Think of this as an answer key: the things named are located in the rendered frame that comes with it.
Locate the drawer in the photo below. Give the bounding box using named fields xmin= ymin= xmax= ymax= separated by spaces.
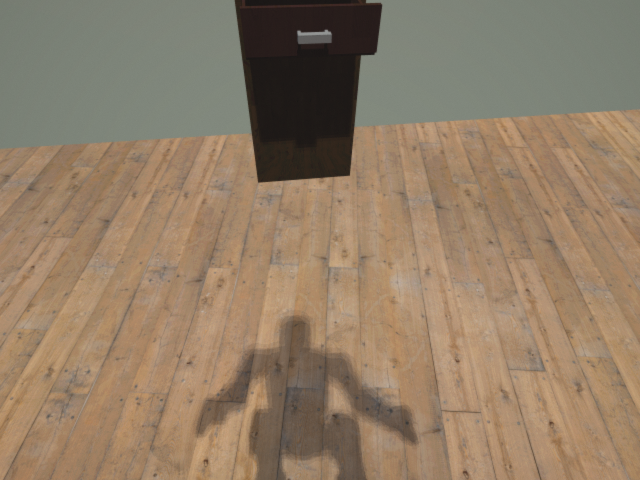
xmin=240 ymin=0 xmax=382 ymax=60

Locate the cabinet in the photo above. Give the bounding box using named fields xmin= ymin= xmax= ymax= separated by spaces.
xmin=235 ymin=0 xmax=366 ymax=183

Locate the handle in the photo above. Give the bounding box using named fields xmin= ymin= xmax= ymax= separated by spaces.
xmin=297 ymin=30 xmax=332 ymax=44

